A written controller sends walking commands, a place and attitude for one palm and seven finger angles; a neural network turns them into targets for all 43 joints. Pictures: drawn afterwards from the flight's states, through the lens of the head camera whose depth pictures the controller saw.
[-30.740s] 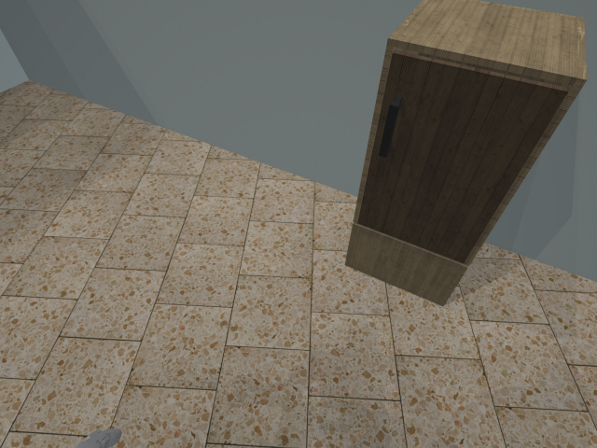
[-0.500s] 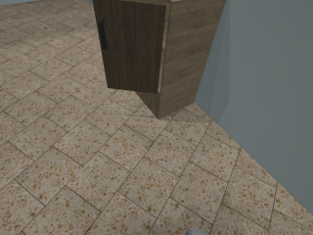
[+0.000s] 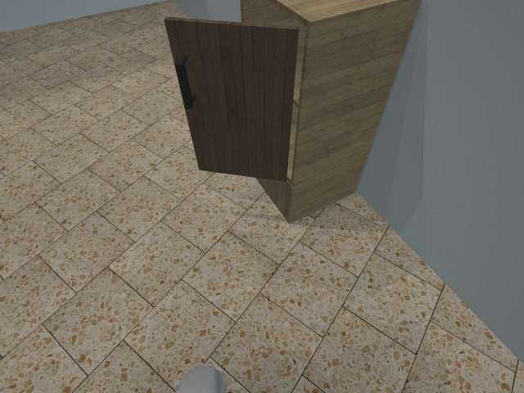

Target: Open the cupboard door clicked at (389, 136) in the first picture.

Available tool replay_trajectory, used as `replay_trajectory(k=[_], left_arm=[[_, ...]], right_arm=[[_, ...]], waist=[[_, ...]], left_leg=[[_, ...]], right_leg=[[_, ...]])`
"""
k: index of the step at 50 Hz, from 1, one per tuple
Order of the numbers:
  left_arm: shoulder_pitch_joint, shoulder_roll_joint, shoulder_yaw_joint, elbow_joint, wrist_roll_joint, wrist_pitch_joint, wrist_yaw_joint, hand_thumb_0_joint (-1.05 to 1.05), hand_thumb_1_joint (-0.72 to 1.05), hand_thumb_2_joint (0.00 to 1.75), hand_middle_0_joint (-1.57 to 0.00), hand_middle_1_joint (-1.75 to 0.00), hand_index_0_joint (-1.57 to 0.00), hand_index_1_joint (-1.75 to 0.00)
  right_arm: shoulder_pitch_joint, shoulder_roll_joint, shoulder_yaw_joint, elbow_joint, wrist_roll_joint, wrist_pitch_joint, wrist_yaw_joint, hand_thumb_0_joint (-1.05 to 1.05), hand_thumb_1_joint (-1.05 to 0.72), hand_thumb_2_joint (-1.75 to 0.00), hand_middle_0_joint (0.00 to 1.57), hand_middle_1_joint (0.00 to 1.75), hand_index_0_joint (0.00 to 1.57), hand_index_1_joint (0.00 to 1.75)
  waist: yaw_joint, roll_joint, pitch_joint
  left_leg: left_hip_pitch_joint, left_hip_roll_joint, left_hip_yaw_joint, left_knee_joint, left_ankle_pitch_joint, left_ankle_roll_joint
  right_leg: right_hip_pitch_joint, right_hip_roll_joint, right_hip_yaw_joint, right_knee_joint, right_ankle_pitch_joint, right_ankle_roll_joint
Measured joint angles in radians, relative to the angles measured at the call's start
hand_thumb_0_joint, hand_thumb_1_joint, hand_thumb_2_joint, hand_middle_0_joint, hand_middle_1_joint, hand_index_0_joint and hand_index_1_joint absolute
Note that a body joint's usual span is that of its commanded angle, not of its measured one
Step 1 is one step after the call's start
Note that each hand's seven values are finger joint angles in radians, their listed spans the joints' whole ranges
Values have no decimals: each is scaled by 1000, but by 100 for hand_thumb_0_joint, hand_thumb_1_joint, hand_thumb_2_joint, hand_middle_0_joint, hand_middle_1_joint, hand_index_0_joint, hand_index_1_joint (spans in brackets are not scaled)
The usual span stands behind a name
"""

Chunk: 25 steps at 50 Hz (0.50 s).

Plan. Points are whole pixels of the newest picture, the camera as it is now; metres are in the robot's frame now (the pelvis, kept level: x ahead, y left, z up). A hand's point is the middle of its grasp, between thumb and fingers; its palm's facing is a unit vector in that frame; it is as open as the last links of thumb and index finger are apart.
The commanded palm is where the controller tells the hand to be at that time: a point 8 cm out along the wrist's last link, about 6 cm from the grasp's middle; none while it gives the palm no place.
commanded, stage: take the last steps up to it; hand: left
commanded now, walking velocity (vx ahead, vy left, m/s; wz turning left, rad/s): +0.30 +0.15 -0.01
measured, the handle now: (186, 82) +0.95 +0.29 -0.06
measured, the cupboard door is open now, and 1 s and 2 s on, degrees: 51 51 51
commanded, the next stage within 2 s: come to a stop and stand still in 0.72 s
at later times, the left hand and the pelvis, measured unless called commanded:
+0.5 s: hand (121, 331) +0.25 +0.30 -0.18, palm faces +0.03 -0.99 -0.16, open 7.4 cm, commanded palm none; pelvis +0.19 +0.12 -0.01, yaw -2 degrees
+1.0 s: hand (148, 252) +0.42 +0.30 -0.18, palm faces -0.02 -0.98 -0.20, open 7.1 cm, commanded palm none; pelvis +0.34 +0.12 -0.01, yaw -3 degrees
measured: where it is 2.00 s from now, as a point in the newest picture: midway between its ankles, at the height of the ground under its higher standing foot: (240, 365)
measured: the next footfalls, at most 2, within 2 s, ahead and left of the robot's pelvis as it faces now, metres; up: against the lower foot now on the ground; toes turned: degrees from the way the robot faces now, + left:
left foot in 0.24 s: +0.22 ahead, +0.18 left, +0.00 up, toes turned +7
right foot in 0.78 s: +0.38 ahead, +0.00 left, +0.00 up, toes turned -10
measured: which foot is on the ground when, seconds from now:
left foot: up 0.00-0.22, down 0.24-0.80, up 0.82-1.00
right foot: down 0.00-0.24, up 0.26-0.76, down 0.78-1.00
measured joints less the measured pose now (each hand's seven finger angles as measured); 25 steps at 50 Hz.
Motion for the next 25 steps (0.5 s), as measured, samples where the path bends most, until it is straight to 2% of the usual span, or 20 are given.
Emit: replay_trajectory(k=[5, 9, 11, 12, 14, 16, 17, 20, 25], left_arm=[[102, 1, -13, 73, 8, 5, -9, -1, 94, 90, -20, -30, -20, -30], [165, -4, -17, 111, 14, 18, -11, 0, 92, 90, -20, -30, -20, -30], [196, -6, -16, 124, 14, 28, -12, 0, 92, 90, -20, -30, -20, -30], [206, -9, -16, 129, 12, 35, -14, 0, 92, 90, -20, -30, -20, -30], [180, -5, -18, 136, 7, 59, -15, 0, 91, 90, -20, -30, -20, -30], [143, -1, -18, 126, 3, 69, -14, 0, 91, 90, -20, -30, -20, -30], [120, 1, -16, 117, 3, 69, -14, 1, 91, 90, -20, -30, -20, -30], [48, 5, -10, 74, 7, 64, -18, 1, 91, 90, -20, -30, -20, -30], [-60, 3, -3, 2, 10, 64, -22, 0, 91, 90, -20, -30, -19, -30]], right_arm=[[-88, -13, -1, -42, 2, -4, 16, 1, -91, -90, 20, 30, 20, 30], [-146, -9, 9, -69, 5, -14, 27, 1, -91, -90, 20, 30, 20, 30], [-165, -4, 18, -86, 3, -30, 28, 1, -91, -90, 20, 30, 20, 30], [-172, -2, 21, -97, -1, -45, 25, 1, -91, -90, 20, 30, 20, 30], [-183, 14, 26, -110, -3, -66, 8, 1, -91, -90, 20, 30, 20, 30], [-168, 32, 38, -111, -2, -72, -7, 0, -91, -90, 20, 30, 20, 30], [-154, 41, 43, -107, -1, -73, -13, 0, -91, -90, 20, 30, 20, 30], [-100, 61, 41, -87, 8, -83, -33, 0, -92, -90, 20, 30, 21, 30], [-11, 28, 28, -46, 5, -90, -45, -2, -95, -90, 21, 30, 21, 30]], waist=[[39, -2, -8], [75, -9, -8], [85, -18, -9], [80, -17, -9], [71, -32, 15], [68, -41, 21], [65, -43, 20], [53, -49, 13], [23, -44, -11]], left_leg=[[-5, 11, 30, -213, 65, -8], [60, -17, 63, -364, 45, 13], [128, -39, 84, -450, 30, 29], [143, -44, 87, -461, 53, 48], [136, -63, 99, -383, 4, 87], [171, -74, 114, -392, -34, 108], [196, -80, 120, -418, -35, 109], [278, -103, 136, -518, -16, 121], [397, -140, 157, -660, 1, 141]], right_leg=[[77, -23, -1, -52, -26, 40], [121, -52, -1, -28, -86, 88], [119, -74, 9, 38, -145, 109], [91, -86, 13, 125, -185, 96], [-26, -87, 85, 439, -265, 51], [-159, -60, 129, 708, -246, 17], [-216, -51, 131, 788, -212, 9], [-346, -40, 122, 849, -120, 4], [-451, -32, 115, 732, -10, 11]])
